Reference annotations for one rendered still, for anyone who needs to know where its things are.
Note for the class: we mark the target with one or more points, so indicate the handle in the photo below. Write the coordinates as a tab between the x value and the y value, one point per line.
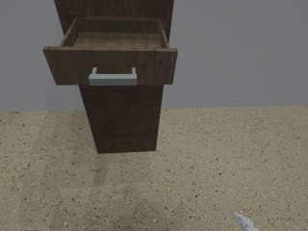
113	79

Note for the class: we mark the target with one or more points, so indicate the drawer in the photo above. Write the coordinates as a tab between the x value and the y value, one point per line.
113	46

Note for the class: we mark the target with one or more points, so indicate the right robot hand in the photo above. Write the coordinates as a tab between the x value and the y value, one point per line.
245	223

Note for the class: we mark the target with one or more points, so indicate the cabinet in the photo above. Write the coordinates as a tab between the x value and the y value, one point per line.
122	118

